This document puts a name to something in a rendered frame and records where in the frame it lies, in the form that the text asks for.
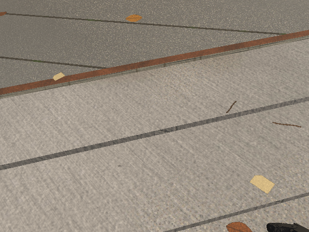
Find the right robot hand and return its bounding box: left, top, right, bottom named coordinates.
left=267, top=222, right=309, bottom=232

